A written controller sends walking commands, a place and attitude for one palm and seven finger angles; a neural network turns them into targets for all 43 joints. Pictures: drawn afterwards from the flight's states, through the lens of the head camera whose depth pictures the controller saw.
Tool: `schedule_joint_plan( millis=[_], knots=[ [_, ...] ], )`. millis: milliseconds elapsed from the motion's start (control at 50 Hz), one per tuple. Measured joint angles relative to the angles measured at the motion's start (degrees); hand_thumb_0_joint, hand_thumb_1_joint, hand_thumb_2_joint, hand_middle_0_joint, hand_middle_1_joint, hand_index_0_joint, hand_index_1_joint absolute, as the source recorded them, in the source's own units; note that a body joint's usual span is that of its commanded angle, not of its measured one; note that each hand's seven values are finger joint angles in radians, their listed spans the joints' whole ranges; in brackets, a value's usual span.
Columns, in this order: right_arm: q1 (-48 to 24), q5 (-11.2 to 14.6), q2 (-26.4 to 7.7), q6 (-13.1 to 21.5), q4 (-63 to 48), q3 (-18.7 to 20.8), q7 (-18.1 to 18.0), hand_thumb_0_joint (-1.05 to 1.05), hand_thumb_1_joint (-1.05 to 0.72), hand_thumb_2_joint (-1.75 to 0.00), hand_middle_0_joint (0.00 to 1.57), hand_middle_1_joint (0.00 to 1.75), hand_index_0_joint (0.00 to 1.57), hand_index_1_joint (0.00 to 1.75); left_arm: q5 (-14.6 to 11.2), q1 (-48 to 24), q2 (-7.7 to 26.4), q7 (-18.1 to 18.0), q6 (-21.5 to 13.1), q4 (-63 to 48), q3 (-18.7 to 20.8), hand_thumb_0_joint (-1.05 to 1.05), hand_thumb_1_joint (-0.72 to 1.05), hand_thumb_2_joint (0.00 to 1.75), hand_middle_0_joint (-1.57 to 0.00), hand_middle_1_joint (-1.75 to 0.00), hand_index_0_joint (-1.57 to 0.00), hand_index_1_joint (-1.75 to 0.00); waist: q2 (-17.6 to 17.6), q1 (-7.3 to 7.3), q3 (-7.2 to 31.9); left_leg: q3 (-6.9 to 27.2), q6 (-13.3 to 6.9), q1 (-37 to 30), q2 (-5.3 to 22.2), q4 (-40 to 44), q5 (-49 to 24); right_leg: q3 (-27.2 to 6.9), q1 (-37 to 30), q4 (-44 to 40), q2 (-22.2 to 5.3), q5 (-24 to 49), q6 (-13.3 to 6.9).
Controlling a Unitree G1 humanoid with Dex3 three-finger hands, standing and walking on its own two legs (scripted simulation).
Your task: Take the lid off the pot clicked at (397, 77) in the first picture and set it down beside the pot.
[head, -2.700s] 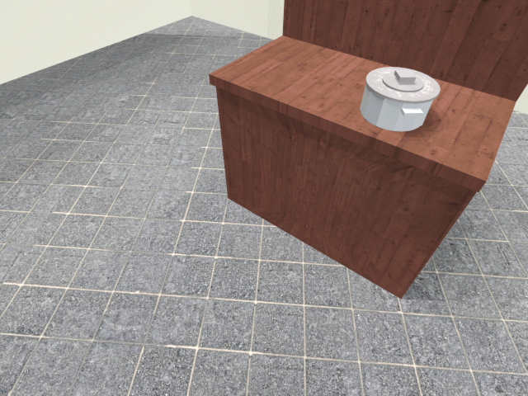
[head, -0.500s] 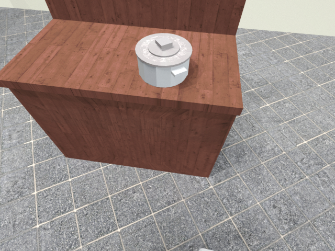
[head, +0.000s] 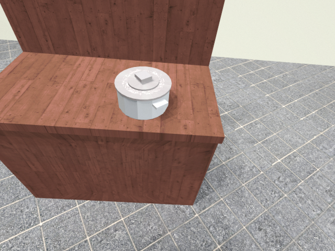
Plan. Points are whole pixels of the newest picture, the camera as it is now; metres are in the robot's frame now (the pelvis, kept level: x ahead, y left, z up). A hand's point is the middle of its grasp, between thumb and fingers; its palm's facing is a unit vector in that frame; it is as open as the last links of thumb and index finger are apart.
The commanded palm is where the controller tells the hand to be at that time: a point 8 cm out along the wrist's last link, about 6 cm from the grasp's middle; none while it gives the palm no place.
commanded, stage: take the last steps up to it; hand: left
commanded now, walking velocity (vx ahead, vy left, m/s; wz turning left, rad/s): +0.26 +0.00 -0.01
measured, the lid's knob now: (143, 76) +0.68 +0.10 +0.06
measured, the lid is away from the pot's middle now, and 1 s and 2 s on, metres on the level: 0.00 0.00 0.00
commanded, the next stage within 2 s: come to a stop and stand still in 0.30 s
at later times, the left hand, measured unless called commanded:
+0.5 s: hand (119, 228) +0.22 +0.13 -0.16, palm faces +0.07 -0.97 -0.24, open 7.2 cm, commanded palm none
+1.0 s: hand out of the picture +0.16 +0.17 -0.18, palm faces +0.06 -0.97 -0.23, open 7.4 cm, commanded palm none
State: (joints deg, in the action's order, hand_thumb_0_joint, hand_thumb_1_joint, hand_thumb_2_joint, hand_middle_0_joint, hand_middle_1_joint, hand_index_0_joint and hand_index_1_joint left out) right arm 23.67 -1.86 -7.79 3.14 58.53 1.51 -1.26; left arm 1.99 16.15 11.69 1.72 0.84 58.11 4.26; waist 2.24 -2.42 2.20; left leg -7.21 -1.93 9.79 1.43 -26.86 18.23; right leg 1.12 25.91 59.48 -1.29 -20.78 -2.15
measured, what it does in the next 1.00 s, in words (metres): walks ahead: right foot, then left foot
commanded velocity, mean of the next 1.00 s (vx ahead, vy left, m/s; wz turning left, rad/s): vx -0.02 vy -0.01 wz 0.00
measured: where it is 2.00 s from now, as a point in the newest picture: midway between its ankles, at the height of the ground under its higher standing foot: outside the picture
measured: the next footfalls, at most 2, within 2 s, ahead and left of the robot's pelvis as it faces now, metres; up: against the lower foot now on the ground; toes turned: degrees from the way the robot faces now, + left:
right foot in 0.30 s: +0.23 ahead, -0.13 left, +0.00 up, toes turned -7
left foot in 0.74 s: +0.25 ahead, +0.09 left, +0.00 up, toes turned +2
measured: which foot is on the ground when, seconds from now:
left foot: down 0.00-0.30, up 0.32-0.72, down 0.74-1.00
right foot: up 0.00-0.28, down 0.30-0.76, up 0.78-1.00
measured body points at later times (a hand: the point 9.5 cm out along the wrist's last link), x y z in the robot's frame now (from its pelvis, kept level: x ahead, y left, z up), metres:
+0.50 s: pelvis +0.16 -0.05 +0.00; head +0.18 -0.07 +0.45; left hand +0.22 +0.18 -0.14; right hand +0.16 -0.28 -0.17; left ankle +0.13 +0.09 -0.67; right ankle +0.19 -0.13 -0.74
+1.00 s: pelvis +0.16 -0.02 +0.00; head +0.19 -0.02 +0.45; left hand +0.15 +0.22 -0.16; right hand +0.25 -0.25 -0.15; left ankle +0.21 +0.09 -0.74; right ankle +0.11 -0.15 -0.70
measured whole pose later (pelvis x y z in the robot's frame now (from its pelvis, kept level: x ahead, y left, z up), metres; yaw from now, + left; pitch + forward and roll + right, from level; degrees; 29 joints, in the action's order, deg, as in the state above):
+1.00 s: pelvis +0.16 -0.02 +0.00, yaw +0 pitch +0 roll +1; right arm 8.1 -1.0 -8.0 -1.3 58.0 1.1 -2.4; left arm 1.1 16.8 11.4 -1.6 2.6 60.9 2.5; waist 2.0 1.4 -2.2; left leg -4.8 -1.3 16.4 0.5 -25.8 9.6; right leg -0.7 18.7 49.7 -1.3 -28.0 1.3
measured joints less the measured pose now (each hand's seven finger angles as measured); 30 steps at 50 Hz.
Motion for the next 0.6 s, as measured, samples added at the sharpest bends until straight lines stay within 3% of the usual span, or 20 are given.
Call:
schedule_joint_plan(
  millis=[100, 180, 260, 300, 360, 400, 440, 500, 600],
  knots=[
    [3.10, 0.54, 2.12, 0.96, 3.26, -1.11, -0.52, 0.01, -0.91, -0.89, 0.20, 0.30, 0.20, 0.30, -0.28, -2.31, -0.12, 0.05, -1.02, -1.25, -0.20, 0.00, 0.91, 0.90, -0.20, -0.30, -0.19, -0.30, 0.16, 0.69, -2.60, -0.05, 0.12, -5.91, -0.93, 8.69, -2.42, 0.75, 6.54, 0.59, -2.76, 5.61, 1.66],
    [4.00, 0.46, 2.88, 1.08, 4.87, -1.33, -0.62, 0.01, -0.91, -0.89, 0.20, 0.30, 0.20, 0.30, -0.44, -4.32, -1.05, -0.09, -0.92, -1.26, -0.87, 0.00, 0.91, 0.90, -0.20, -0.30, -0.19, -0.30, -0.33, 0.07, -4.63, -0.34, 1.02, -9.02, -0.93, 10.40, -1.08, 2.58, 7.02, -8.90, -3.54, 6.29, 1.66],
    [4.20, 0.33, 2.57, 0.64, 6.02, -1.06, -0.56, 0.01, -0.91, -0.89, 0.20, 0.30, 0.20, 0.30, -0.56, -6.15, -2.50, -0.07, -1.38, -1.34, -1.58, 0.00, 0.91, 0.90, -0.20, -0.30, -0.19, -0.30, -1.48, -1.19, -6.03, -0.44, 2.50, -10.70, -0.23, 7.01, 3.47, 4.57, 2.94, -20.87, -2.35, 7.11, 0.33],
    [4.74, 0.73, 2.32, 0.30, 6.75, -0.83, -0.37, 0.01, -0.91, -0.89, 0.20, 0.30, 0.20, 0.30, -0.42, -6.37, -3.03, -0.06, -2.72, -1.72, -1.86, 0.00, 0.91, 0.90, -0.20, -0.30, -0.19, -0.30, -2.07, -0.88, -6.07, -0.06, 3.15, -9.72, 0.65, 0.29, 7.99, 5.45, -0.99, -26.04, -1.35, 11.91, -0.64],
    [1.96, 1.39, 1.35, -1.14, 7.44, -0.19, -0.18, 0.01, -0.91, -0.89, 0.20, 0.30, 0.20, 0.30, -0.76, -6.89, -4.29, -0.78, -4.45, -1.65, -2.00, 0.00, 0.91, 0.90, -0.20, -0.30, -0.19, -0.30, -3.90, -0.07, -7.01, 3.89, 1.48, 0.03, 1.87, -24.04, 11.88, 7.09, -2.20, -22.24, -0.33, 8.01, -2.01],
    [-0.55, 1.25, 0.62, -1.71, 6.93, 0.41, -0.18, 0.01, -0.91, -0.89, 0.20, 0.30, 0.20, 0.30, -1.50, -6.41, -4.52, -1.79, -4.86, -1.75, -1.15, -0.01, 0.93, 0.90, -0.20, -0.30, -0.20, -0.30, -4.04, 0.71, -6.55, 4.89, 0.99, 6.90, 1.82, -35.25, 9.73, 7.65, -4.74, -24.50, 0.04, 6.79, -2.21],
    [-3.26, 0.91, -0.26, -2.06, 5.60, 0.87, -0.24, 0.01, -0.91, -0.89, 0.20, 0.30, 0.20, 0.30, -1.38, -5.77, -3.88, -2.61, -4.79, -1.61, -0.82, -0.02, 0.94, 0.90, -0.20, -0.30, -0.20, -0.30, -3.99, 1.29, -5.54, 4.67, 1.19, 12.33, 2.41, -38.46, 6.85, 7.93, -7.16, -28.16, 0.36, 7.95, -1.96],
    [-7.44, 0.83, -1.54, -2.29, 2.99, 1.07, -0.67, 0.01, -0.91, -0.89, 0.19, 0.30, 0.20, 0.30, -0.81, -4.46, -3.14, -3.32, -4.12, -0.65, -1.22, -0.03, 0.95, 0.90, -0.20, -0.30, -0.20, -0.30, -3.89, 1.53, -4.17, 4.13, 2.55, 16.42, 3.03, -32.35, 3.62, 7.77, -9.80, -32.50, 0.54, 9.27, -2.16],
    [-13.03, 1.33, -2.47, -3.47, -0.16, 1.25, -0.51, 0.00, -0.92, -0.90, 0.19, 0.30, 0.20, 0.30, -0.47, -2.54, -3.01, -3.31, -2.42, 0.62, -2.35, -0.02, 0.93, 0.90, -0.20, -0.30, -0.20, -0.30, -3.84, 2.89, -3.13, 4.51, 4.23, 16.06, 2.30, -20.01, 1.88, 6.62, -11.38, -33.21, 0.49, 8.51, -1.55]
  ],
)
